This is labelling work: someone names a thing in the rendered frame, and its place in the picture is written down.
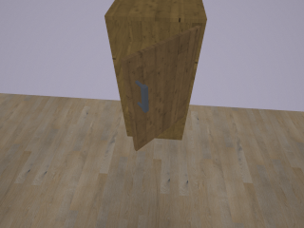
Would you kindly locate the cupboard door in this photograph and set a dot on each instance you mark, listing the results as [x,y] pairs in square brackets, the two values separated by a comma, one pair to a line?
[166,68]

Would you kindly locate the handle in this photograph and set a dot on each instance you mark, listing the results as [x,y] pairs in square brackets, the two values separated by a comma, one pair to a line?
[144,94]

